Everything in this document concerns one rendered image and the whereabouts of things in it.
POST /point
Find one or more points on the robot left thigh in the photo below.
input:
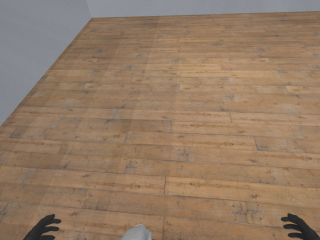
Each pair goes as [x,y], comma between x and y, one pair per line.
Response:
[137,233]

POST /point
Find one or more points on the left robot hand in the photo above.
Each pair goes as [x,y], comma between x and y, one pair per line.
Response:
[39,229]

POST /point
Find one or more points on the right robot hand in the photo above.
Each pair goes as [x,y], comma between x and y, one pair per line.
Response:
[306,232]

